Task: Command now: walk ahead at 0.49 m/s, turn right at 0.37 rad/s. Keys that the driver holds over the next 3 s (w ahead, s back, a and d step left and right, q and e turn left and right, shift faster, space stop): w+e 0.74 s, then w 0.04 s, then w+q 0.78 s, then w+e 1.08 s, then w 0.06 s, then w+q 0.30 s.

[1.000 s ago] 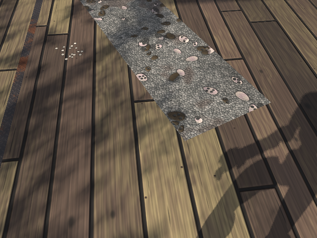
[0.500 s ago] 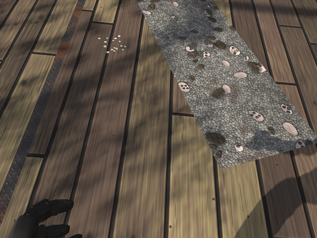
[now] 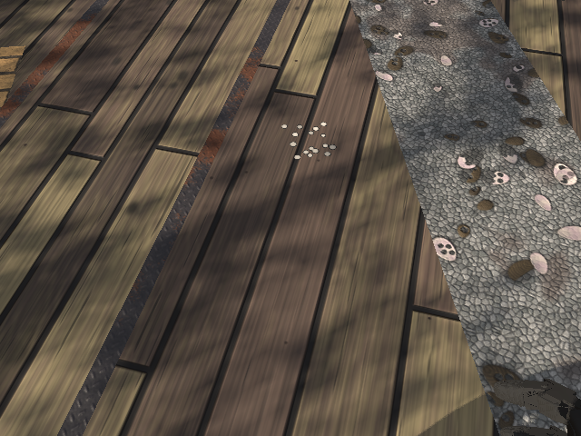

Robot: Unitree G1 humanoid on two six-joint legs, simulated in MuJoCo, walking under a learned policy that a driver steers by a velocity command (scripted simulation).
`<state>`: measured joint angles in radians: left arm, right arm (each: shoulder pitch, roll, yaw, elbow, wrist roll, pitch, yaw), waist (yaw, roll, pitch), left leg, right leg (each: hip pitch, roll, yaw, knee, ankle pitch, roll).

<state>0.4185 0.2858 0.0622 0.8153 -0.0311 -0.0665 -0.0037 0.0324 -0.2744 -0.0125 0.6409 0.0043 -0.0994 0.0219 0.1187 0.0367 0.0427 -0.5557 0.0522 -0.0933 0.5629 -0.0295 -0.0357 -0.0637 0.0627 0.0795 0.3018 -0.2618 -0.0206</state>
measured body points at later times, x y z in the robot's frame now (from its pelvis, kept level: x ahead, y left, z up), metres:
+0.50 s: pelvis +0.26 +0.01 -0.01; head +0.29 -0.01 +0.44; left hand +0.54 +0.16 -0.08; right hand +0.18 -0.28 -0.13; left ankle +0.17 +0.15 -0.74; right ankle +0.38 -0.17 -0.71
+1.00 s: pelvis +0.51 -0.12 +0.00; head +0.53 -0.14 +0.45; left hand +0.71 +0.11 -0.11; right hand +0.57 -0.42 -0.10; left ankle +0.75 -0.07 -0.70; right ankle +0.39 -0.15 -0.74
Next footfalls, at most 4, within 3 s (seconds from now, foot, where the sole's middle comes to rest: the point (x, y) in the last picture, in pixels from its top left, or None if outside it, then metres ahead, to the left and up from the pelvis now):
0.06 left None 0.21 0.14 -0.78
0.58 right None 0.43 -0.17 -0.78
1.12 left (386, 308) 0.79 -0.11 -0.78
1.60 right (484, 252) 1.00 -0.38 -0.78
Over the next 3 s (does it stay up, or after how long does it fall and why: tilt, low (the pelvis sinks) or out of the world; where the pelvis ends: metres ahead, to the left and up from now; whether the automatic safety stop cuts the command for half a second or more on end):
stays up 1.51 -0.53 -0.01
